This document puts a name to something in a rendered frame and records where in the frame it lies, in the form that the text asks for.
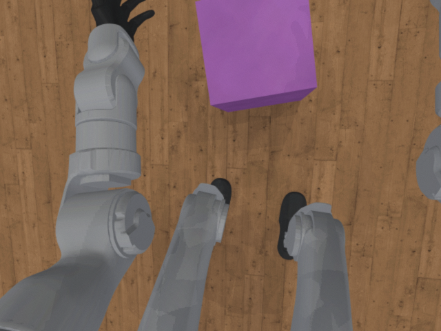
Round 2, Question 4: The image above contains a robot right upper arm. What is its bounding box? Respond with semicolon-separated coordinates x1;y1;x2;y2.
416;124;441;203

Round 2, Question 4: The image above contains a left robot hand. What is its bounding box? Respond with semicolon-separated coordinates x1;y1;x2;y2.
91;0;155;42

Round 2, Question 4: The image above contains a carton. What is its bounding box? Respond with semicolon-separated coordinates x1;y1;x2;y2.
195;0;317;112

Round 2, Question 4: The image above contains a robot right thigh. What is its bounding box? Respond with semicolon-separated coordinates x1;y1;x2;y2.
288;210;353;331

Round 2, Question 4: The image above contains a robot left upper arm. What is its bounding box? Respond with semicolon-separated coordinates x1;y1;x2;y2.
0;188;155;331

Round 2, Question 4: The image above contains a robot left forearm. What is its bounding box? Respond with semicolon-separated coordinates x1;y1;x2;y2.
56;23;145;237

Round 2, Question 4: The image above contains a left robot foot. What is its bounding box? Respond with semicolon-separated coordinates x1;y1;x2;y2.
211;178;232;204

